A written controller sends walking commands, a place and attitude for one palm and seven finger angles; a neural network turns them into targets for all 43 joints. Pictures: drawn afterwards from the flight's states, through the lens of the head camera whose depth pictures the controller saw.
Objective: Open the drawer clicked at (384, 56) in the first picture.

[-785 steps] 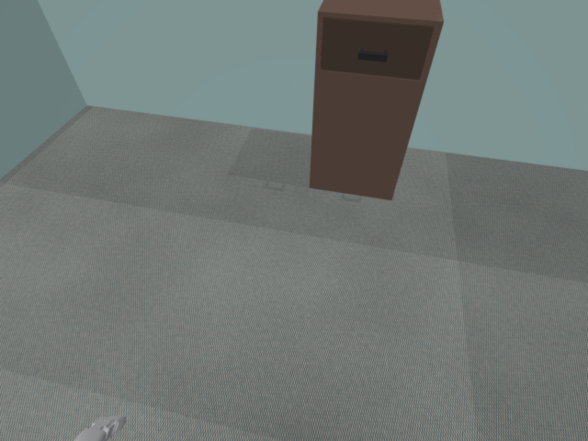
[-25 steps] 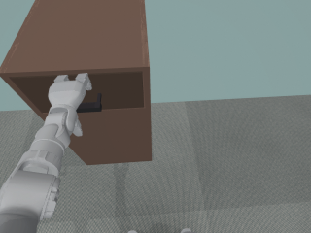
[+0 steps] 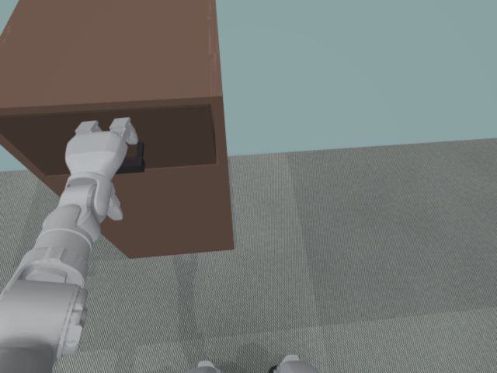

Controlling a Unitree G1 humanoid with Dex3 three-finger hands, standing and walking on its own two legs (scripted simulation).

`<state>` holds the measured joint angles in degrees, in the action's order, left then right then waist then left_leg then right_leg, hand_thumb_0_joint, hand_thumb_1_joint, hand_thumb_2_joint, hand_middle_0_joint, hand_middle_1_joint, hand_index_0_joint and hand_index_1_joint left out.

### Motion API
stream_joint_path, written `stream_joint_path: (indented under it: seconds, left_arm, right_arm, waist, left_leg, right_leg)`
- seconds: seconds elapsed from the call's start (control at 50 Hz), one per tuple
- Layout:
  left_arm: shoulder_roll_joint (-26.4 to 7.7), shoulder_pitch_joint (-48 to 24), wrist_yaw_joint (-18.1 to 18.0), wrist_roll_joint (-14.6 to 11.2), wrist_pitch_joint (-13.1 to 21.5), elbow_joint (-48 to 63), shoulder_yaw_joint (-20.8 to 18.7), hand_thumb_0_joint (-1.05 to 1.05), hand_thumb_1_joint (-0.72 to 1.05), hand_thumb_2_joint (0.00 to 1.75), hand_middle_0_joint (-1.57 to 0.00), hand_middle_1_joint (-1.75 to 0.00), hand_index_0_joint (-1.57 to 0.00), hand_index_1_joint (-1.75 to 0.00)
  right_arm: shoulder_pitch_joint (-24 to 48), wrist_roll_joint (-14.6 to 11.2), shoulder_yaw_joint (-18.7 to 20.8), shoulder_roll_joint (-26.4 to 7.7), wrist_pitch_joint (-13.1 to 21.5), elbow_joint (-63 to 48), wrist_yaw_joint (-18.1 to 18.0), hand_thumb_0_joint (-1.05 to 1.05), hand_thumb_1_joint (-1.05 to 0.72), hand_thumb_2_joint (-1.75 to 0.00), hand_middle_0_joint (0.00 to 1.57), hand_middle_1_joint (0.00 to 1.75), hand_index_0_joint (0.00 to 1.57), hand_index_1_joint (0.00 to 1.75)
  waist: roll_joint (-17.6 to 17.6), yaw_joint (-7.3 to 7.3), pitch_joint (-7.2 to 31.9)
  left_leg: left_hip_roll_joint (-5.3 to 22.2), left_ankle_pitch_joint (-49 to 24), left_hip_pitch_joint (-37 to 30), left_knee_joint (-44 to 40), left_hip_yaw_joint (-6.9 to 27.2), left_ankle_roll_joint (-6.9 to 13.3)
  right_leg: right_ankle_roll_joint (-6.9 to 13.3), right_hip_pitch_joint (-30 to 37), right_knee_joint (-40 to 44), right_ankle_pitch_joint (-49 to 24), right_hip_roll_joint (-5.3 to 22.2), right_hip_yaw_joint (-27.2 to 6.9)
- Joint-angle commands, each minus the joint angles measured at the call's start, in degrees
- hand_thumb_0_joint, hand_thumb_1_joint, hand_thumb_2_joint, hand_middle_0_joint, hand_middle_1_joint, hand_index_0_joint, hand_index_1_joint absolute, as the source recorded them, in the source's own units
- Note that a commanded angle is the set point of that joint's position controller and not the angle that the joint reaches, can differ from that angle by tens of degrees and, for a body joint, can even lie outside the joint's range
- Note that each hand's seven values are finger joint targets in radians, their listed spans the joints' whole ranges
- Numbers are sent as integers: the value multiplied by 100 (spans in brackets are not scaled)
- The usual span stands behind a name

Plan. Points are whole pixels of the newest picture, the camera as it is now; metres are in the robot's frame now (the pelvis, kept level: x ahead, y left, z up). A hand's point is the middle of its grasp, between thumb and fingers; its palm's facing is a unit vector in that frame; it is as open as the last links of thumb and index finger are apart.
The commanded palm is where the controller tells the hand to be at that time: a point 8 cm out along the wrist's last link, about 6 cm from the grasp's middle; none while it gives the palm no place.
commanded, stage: lower the fingers behind the handle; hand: left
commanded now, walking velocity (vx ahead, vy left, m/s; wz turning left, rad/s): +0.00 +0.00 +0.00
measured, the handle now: (117, 157) +0.50 +0.24 -0.02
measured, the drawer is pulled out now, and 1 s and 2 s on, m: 0.00 0.00 0.00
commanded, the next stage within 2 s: lift the fingers back up to retry in 1.20 s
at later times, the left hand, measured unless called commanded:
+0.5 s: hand (109, 176) +0.45 +0.24 -0.01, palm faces -0.06 -0.01 -1.00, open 13.8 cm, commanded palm +0.44 +0.23 +0.02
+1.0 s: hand (110, 174) +0.46 +0.24 -0.01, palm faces -0.05 +0.02 -1.00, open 13.8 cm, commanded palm +0.45 +0.23 +0.00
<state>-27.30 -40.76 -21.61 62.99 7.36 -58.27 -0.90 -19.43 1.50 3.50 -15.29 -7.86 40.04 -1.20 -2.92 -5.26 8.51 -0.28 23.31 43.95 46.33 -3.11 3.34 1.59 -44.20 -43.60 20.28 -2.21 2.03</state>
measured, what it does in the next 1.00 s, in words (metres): stands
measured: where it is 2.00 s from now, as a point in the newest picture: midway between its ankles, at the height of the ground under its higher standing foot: outside the picture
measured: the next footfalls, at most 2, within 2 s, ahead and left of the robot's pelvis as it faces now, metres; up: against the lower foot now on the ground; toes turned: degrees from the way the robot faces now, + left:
none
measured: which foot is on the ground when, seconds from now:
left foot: down 0.00-1.00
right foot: down 0.00-1.00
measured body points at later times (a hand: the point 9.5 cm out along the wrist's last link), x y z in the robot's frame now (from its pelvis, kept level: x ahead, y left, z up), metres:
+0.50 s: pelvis -0.01 +0.00 -0.01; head +0.10 +0.00 +0.42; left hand +0.45 +0.24 +0.04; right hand +0.02 -0.28 -0.15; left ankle -0.02 +0.08 -0.70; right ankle -0.01 -0.11 -0.70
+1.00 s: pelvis -0.04 +0.00 -0.04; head +0.08 +0.01 +0.39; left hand +0.46 +0.24 +0.04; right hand -0.03 -0.27 -0.16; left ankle -0.02 +0.08 -0.70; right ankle -0.01 -0.11 -0.70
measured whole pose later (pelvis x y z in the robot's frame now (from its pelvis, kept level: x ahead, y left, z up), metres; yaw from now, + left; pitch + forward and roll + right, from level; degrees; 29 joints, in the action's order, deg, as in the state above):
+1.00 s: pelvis -0.04 +0.00 -0.04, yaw +1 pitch +25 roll -2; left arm -30.7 -52.9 -20.0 62.1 2.0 -65.7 4.2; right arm -20.6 0.1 0.7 -15.3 -5.3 38.5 -1.6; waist -3.4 -7.1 9.9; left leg -0.2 25.2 59.4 59.8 -2.2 3.9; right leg 1.6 -58.9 -56.3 22.1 -1.7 3.6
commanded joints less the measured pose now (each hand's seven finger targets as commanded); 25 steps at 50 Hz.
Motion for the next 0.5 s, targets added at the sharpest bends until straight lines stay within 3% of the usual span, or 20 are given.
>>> stream_joint_path:
  seconds: [0.0, 0.02, 0.1, 0.14, 0.2, 0.22, 0.24, 0.3, 0.36, 0.42, 0.44, 0.48]
  left_arm:
    - [-1509, -2095, -421, -20, -169, 891, -435, 0, -50, 30, -30, -120, -30, -120]
    - [-1301, -2066, -409, -41, -242, 806, -263, 0, -50, 30, -30, -120, -30, -120]
    - [-1205, -2278, -295, -86, -312, 795, -115, 0, -50, 30, -30, -120, -30, -120]
    - [-1081, -2397, -229, -97, -274, 757, 25, 0, -50, 30, -30, -120, -30, -120]
    - [-1383, -2525, -202, -86, -163, 679, -146, 0, -50, 30, -30, -120, -30, -120]
    - [-1198, -2398, -173, -87, -174, 538, -16, 0, -50, 30, -30, -120, -30, -120]
    - [-1154, -2298, -144, -92, -173, 440, 9, 0, -50, 30, -30, -120, -30, -120]
    - [-1119, -2203, -117, -73, -100, 423, 8, 0, -50, 30, -30, -120, -30, -120]
    - [-851, -2222, -127, -27, -131, 290, 210, 0, -50, 30, -30, -120, -30, -120]
    - [-992, -2081, -155, -30, -183, 234, 72, 0, -50, 30, -30, -120, -30, -120]
    - [-866, -2134, -154, -65, -231, 123, 178, 0, -50, 30, -30, -120, -30, -120]
    - [-686, -2283, -129, -75, -282, 3, 323, 0, -50, 30, -30, -120, -30, -120]
  right_arm:
    - [-696, 49, 301, -867, 77, -235, 7, 0, -90, -90, 20, 30, 20, 30]
    - [-696, 36, 306, -854, 74, -250, 18, 0, -90, -90, 20, 30, 20, 30]
    - [-752, 5, 315, -863, 76, -207, -2, 0, -90, -90, 20, 30, 20, 30]
    - [-740, -14, 308, -856, 97, -190, -26, 0, -90, -90, 20, 30, 20, 30]
    - [-758, 0, 273, -877, 119, -142, -71, 0, -90, -90, 20, 30, 20, 30]
    - [-766, 1, 269, -851, 125, -147, -73, 0, -90, -90, 20, 30, 20, 30]
    - [-761, -5, 258, -848, 137, -147, -74, 0, -90, -90, 20, 30, 20, 30]
    - [-793, 10, 251, -840, 139, -175, -53, 0, -90, -90, 20, 30, 20, 30]
    - [-809, 4, 258, -821, 162, -188, -30, 0, -90, -90, 20, 30, 20, 30]
    - [-822, 16, 259, -853, 147, -204, -5, 0, -90, -90, 20, 30, 20, 30]
    - [-831, 10, 245, -839, 148, -215, -9, 0, -90, -90, 20, 30, 20, 30]
    - [-851, 0, 248, -835, 172, -191, 0, 0, -90, -90, 20, 30, 20, 30]
  waist:
    - [-151, 13, 2564]
    - [-96, -31, 2518]
    - [32, -144, 2518]
    - [64, -237, 2319]
    - [49, -245, 2292]
    - [31, -245, 2252]
    - [84, -248, 2140]
    - [-30, -192, 2274]
    - [67, -275, 2115]
    - [-18, -203, 2266]
    - [183, -278, 2133]
    - [209, -381, 1928]
  left_leg:
    - [-42, -3028, -1580, -117, 369, -124]
    - [-54, -2971, -1562, -122, 355, -119]
    - [-64, -2716, -1518, -130, 356, -80]
    - [-64, -2444, -1465, -137, 369, -60]
    - [-85, -2243, -1298, -84, 393, -33]
    - [-95, -2222, -1270, -65, 383, -40]
    - [-96, -2159, -1189, -38, 377, -37]
    - [-90, -2295, -1160, 63, 395, -58]
    - [-66, -2170, -1032, 166, 414, -65]
    - [-60, -2195, -1041, 244, 432, -83]
    - [-66, -2068, -900, 238, 422, -60]
    - [-56, -1881, -770, 259, 456, -51]
  right_leg:
    - [76, 1190, 158, -2341, -118, -154]
    - [66, 1188, 193, -2335, -125, -156]
    - [35, 1224, 259, -2274, -108, -190]
    - [32, 1055, 314, -2034, -105, -191]
    - [37, 988, 249, -1900, -84, -226]
    - [43, 923, 228, -1857, -89, -203]
    - [45, 850, 230, -1801, -90, -196]
    - [65, 763, 88, -1862, -98, -172]
    - [65, 475, 23, -1697, -115, -127]
    - [74, 388, -71, -1626, -128, -122]
    - [65, 406, -52, -1593, -126, -111]
    - [67, 195, -50, -1392, -122, -87]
